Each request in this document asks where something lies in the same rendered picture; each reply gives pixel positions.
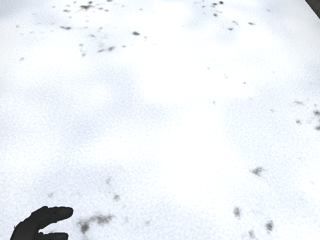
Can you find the left robot hand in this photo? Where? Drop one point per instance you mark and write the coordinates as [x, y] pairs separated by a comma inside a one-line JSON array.
[[39, 219]]

